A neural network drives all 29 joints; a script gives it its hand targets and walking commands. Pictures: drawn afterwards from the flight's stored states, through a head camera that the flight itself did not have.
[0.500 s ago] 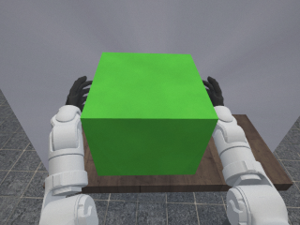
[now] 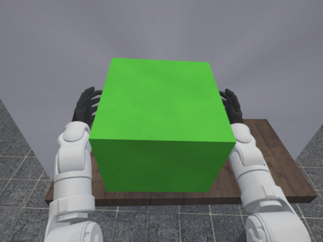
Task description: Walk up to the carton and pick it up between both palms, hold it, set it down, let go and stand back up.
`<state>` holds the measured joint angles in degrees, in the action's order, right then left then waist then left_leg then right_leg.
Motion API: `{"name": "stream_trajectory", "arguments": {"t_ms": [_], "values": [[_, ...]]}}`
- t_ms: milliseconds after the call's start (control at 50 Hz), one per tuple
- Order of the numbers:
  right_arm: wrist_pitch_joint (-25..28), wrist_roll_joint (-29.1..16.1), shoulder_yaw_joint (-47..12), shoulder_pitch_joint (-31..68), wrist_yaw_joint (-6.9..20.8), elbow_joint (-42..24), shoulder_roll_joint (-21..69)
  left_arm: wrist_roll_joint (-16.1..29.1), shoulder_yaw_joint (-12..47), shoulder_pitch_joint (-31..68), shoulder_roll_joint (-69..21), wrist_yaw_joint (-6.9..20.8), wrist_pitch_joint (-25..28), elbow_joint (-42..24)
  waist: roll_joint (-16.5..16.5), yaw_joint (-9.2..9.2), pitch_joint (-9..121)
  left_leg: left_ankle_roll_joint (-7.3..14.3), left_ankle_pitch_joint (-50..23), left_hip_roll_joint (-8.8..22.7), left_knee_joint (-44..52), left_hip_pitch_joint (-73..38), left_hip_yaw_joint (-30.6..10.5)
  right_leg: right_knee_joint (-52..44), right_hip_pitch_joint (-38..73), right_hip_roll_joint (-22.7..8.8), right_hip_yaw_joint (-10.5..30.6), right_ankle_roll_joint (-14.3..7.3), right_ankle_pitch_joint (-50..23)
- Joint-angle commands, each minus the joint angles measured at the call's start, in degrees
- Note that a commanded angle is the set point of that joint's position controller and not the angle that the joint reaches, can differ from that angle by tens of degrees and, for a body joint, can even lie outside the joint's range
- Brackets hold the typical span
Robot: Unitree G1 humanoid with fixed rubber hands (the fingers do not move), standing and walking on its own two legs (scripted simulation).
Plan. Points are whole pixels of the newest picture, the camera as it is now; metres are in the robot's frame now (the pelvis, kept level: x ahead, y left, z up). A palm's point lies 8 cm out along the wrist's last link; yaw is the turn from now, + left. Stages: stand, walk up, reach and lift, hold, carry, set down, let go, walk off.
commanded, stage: set down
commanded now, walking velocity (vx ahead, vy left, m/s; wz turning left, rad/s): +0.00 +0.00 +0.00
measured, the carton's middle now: (159, 124) +0.41 +0.02 +0.12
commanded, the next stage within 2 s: none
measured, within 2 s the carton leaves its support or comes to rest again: neither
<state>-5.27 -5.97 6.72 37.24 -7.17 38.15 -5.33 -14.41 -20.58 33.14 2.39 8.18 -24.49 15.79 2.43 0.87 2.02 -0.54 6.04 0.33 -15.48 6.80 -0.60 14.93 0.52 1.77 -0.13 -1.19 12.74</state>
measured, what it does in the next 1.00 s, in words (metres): stands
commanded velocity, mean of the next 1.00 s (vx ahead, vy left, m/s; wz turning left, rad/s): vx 0.00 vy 0.00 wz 0.00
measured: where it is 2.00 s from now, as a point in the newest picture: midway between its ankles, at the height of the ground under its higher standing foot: outside the picture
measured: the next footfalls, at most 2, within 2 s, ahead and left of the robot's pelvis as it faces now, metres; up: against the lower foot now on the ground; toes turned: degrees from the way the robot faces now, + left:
none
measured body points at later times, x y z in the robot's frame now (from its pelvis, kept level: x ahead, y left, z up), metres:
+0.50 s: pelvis +0.02 +0.00 +0.00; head +0.02 +0.01 +0.45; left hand +0.41 +0.19 +0.15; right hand +0.42 -0.17 +0.14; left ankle +0.03 +0.13 -0.75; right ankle -0.05 -0.10 -0.75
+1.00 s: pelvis +0.02 -0.01 +0.00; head +0.02 +0.01 +0.45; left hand +0.41 +0.19 +0.12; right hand +0.42 -0.17 +0.12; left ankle +0.03 +0.13 -0.75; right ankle -0.05 -0.10 -0.75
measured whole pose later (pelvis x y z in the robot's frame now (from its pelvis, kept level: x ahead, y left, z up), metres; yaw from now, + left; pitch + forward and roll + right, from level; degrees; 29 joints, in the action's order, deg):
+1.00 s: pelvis +0.02 -0.01 +0.00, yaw +0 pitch -1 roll +1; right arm 0.8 2.7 16.2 37.9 -3.2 44.2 -2.7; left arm -14.7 -22.5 36.0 2.2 7.4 -11.7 31.8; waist 2.4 -0.6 -0.8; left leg -0.6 7.3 0.3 -15.5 6.8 -0.6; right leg 14.9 0.5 1.7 -0.3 -1.2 13.9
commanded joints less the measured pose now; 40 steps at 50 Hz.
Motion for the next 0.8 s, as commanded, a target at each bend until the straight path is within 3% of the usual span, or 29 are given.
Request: {"name": "stream_trajectory", "arguments": {"t_ms": [0,80,140,180,220,240,260,280,300,340,360,400,440,480,520,600,740,760,780], "values": [[5.4,6.3,-13.4,38.9,8.3,-9.8,26.6,1.3,18.6,35.2,-21.1,5.4,4.4,1.4,-1.3,-2.88,14.9,1.6,-6.6,-0.9,0.8,-16.1,5.1,-2.1,-4.5,-1.2,-5.0,4.2,-8.0],[6.6,7.6,-12.3,40.2,9.0,-10.6,26.0,1.0,17.1,34.6,-20.2,4.8,5.8,3.6,-1.1,-4.06,16.8,1.1,-9.9,-0.9,-0.1,-16.2,5.9,-1.3,-3.8,-1.0,-5.2,4.3,-11.4],[6.1,7.1,-12.4,37.3,9.2,-7.7,25.4,0.4,15.3,32.2,-19.8,4.9,5.2,6.5,-0.7,-4.28,13.4,1.2,-11.0,-0.9,0.0,-15.8,6.1,-1.7,-3.5,-1.2,-5.0,4.6,-13.2],[5.8,7.5,-12.9,35.1,9.2,-7.0,25.5,-0.3,14.9,31.2,-19.8,5.3,5.4,5.6,-0.1,-3.91,13.0,1.3,-11.9,-1.0,-0.1,-15.5,6.1,-0.8,-2.6,-1.2,-4.9,4.9,-16.4],[6.3,6.9,-13.3,36.1,8.9,-9.1,26.3,-0.2,14.1,31.5,-19.9,5.2,5.7,5.1,0.3,-4.73,14.5,1.3,-13.9,-1.2,-0.5,-15.0,6.4,-0.5,-1.3,-1.4,-4.5,5.0,-18.7],[7.0,6.4,-14.6,36.3,8.9,-10.2,26.2,0.5,14.8,31.3,-20.0,5.0,6.1,2.8,-0.1,-4.73,16.9,0.7,-17.6,-1.1,-1.5,-16.3,6.4,0.5,-0.4,-1.2,-4.9,5.1,-23.6],[7.1,6.9,-14.1,35.8,8.7,-9.5,26.6,0.5,16.2,31.1,-20.5,5.0,6.3,2.6,-0.9,-3.72,17.5,0.4,-18.4,-1.3,-1.8,-16.5,6.2,0.8,0.0,-1.4,-5.0,5.1,-25.2],[7.5,6.5,-13.9,36.2,8.9,-10.3,26.9,0.8,16.2,31.1,-20.6,4.5,6.7,2.6,-1.4,-4.59,18.0,0.1,-19.1,-1.2,-2.0,-15.8,6.2,0.8,0.0,-1.3,-4.7,4.8,-24.9],[7.4,6.8,-14.9,35.9,8.5,-10.4,27.4,0.7,15.1,30.2,-19.7,4.7,6.5,2.8,0.2,-4.89,17.8,0.6,-20.1,-1.3,-2.3,-15.4,6.5,1.2,1.7,-1.4,-4.6,5.2,-28.2],[7.9,7.3,-14.2,35.3,8.5,-10.0,27.4,1.5,16.8,31.3,-20.6,4.4,7.4,1.9,-0.8,-3.62,20.2,0.1,-19.8,-1.2,-2.3,-16.0,6.3,1.5,1.2,-1.5,-4.8,5.1,-28.6],[8.2,7.5,-14.5,35.4,8.6,-9.6,27.5,1.3,17.0,32.0,-20.8,4.2,7.9,1.8,-1.4,-3.83,20.2,-0.3,-21.2,-1.1,-2.6,-16.3,6.0,2.0,1.4,-1.4,-4.7,5.1,-29.9],[7.9,7.7,-14.7,34.4,8.7,-9.4,27.9,0.9,15.2,30.3,-20.5,4.5,7.9,4.1,0.0,-4.76,18.4,0.5,-19.6,-1.2,-2.4,-14.6,6.8,1.8,1.6,-1.8,-4.2,5.6,-30.4],[7.8,7.7,-13.8,33.8,8.7,-8.9,28.0,1.2,15.2,30.2,-21.1,4.4,8.0,4.1,0.2,-4.23,17.9,0.4,-19.2,-1.1,-1.9,-13.9,6.7,2.0,2.0,-1.5,-4.3,5.3,-30.4],[8.3,8.5,-13.1,33.5,9.1,-6.8,27.2,1.5,16.2,31.1,-21.1,4.2,8.9,4.4,-1.8,-3.43,18.4,-0.4,-21.3,-1.1,-2.4,-14.7,6.1,2.5,0.7,-1.3,-4.9,5.2,-30.4],[8.3,8.0,-14.1,33.7,9.2,-8.2,28.2,1.4,15.6,30.2,-20.6,4.0,8.9,4.3,-1.0,-4.9,19.3,0.0,-22.4,-0.9,-2.6,-14.9,6.5,2.4,1.3,-1.4,-4.2,5.3,-32.6],[8.8,9.6,-11.4,32.2,9.4,-6.2,28.1,1.7,15.6,30.5,-21.5,3.7,9.8,6.1,-0.8,-3.45,18.0,0.0,-20.3,-0.6,-1.9,-14.7,6.5,1.9,-0.6,-1.4,-4.6,5.2,-29.7],[9.7,11.3,-9.2,34.6,11.1,-2.7,29.0,0.3,12.5,33.4,-20.8,3.0,12.5,10.6,-1.4,-5.79,17.0,0.5,-16.0,-0.6,-1.2,-11.7,6.9,1.8,-1.9,-1.7,-4.0,4.8,-24.4],[10.2,11.7,-9.4,35.5,11.0,-3.9,29.4,0.3,12.8,33.0,-21.0,2.9,12.9,11.2,-0.9,-5.88,18.0,0.8,-14.9,-0.6,-1.0,-10.6,7.3,2.4,-1.0,-1.9,-3.6,5.0,-25.6],[10.6,12.4,-8.1,35.6,11.2,-3.1,29.3,1.1,13.6,34.7,-21.7,2.8,13.8,11.3,-0.6,-4.78,18.7,0.5,-14.7,-0.4,-0.8,-11.0,7.2,2.4,-1.6,-1.7,-4.2,4.9,-24.8]]}}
